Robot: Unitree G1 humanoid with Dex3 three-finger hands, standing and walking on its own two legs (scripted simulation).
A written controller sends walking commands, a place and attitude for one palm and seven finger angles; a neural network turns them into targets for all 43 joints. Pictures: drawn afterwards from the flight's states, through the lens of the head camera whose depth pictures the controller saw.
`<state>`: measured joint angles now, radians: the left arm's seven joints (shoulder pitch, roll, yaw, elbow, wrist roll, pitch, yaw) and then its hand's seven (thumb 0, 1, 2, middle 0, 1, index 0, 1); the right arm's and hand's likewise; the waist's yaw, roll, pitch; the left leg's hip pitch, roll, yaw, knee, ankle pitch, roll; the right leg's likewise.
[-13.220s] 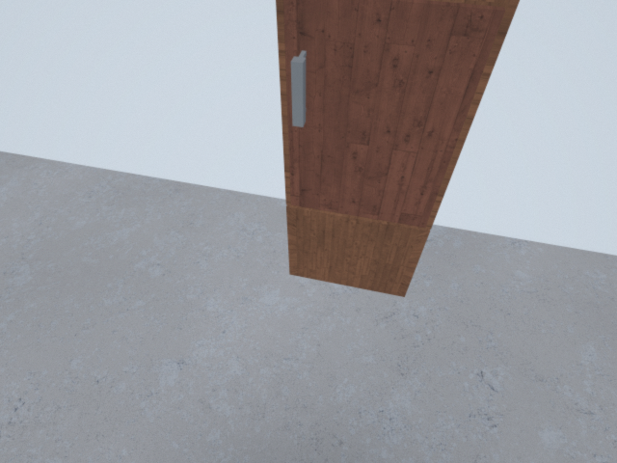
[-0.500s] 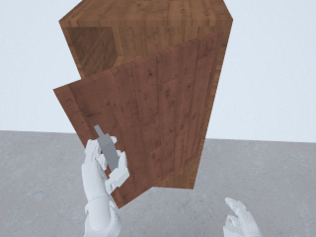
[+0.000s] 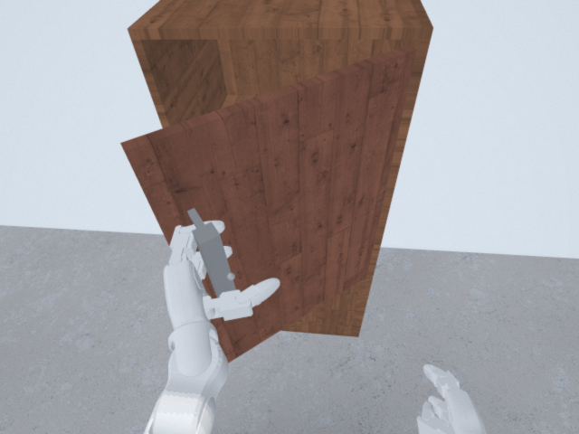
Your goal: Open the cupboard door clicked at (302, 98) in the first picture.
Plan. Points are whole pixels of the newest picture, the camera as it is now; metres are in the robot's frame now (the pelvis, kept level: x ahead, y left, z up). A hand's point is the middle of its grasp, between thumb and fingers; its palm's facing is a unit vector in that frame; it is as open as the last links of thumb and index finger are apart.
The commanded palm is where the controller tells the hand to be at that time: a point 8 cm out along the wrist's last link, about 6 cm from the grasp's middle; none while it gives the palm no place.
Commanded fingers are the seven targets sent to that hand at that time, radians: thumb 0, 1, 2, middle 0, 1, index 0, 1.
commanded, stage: open thumb and fingers to let go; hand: left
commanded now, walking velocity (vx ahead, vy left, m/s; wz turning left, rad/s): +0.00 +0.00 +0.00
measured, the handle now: (211, 258) +0.33 +0.14 +0.08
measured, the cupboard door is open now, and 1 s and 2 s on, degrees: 39 41 40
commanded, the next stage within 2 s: slide the hand sideways off the handle in 0.36 s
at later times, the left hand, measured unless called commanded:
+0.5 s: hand (227, 274) +0.30 +0.10 +0.09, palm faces +0.31 -0.95 +0.00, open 14.4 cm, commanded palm +0.25 +0.14 +0.08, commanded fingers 0.00 -0.50 0.30 -0.15 -0.30 -0.15 -0.30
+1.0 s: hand (224, 303) +0.26 +0.10 +0.09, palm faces -0.12 -0.99 -0.02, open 16.0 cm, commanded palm +0.22 +0.18 +0.08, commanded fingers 0.00 -0.50 0.30 -0.15 -0.30 -0.15 -0.30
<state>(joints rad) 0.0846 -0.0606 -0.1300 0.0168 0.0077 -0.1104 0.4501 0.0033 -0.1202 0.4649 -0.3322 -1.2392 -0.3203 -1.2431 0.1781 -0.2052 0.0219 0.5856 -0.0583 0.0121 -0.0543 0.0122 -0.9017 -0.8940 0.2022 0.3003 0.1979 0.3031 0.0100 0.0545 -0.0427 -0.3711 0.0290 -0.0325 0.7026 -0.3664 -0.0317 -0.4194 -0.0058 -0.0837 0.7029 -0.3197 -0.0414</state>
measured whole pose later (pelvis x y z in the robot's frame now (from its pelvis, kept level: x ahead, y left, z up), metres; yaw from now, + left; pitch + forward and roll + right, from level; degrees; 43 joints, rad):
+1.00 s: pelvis +0.00 +0.03 -0.01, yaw -2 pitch +3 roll +0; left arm 0.21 0.09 -0.15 -0.17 -0.07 -0.07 0.00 -0.02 -0.50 0.30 -0.24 -0.38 -0.21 -0.38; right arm 0.22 -0.20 0.07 0.49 0.00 -0.07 -0.02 0.01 -0.90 -0.89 0.20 0.30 0.20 0.30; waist 0.02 0.02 -0.04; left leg -0.41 0.01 0.01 0.77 -0.41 0.00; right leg -0.47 -0.03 -0.04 0.77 -0.34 -0.01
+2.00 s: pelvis +0.01 +0.04 -0.02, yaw -1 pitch +3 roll -2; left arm 0.53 0.23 0.11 -0.40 -0.25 -0.15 -0.20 -0.02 -0.50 0.30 -0.15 -0.30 -0.15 -0.30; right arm 0.26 -0.21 0.06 0.49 0.04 -0.22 -0.06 0.01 -0.90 -0.89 0.20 0.30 0.20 0.30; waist 0.03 0.05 -0.07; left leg -0.48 0.01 -0.02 0.89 -0.47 0.01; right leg -0.50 -0.02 -0.06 0.83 -0.38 0.01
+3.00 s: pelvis +0.03 +0.02 +0.02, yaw -2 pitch -4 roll -1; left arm 0.46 0.34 0.32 -0.42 -0.05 -0.07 0.12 0.00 0.66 0.80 -0.20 -0.30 -0.20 -0.30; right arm 0.18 -0.23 0.02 0.64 -0.01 -0.14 -0.08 0.01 -0.90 -0.89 0.20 0.30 0.20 0.30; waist 0.08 0.07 0.03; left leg -0.05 0.03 0.02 0.43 -0.30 -0.01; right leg -0.11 0.00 -0.04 0.41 -0.23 -0.01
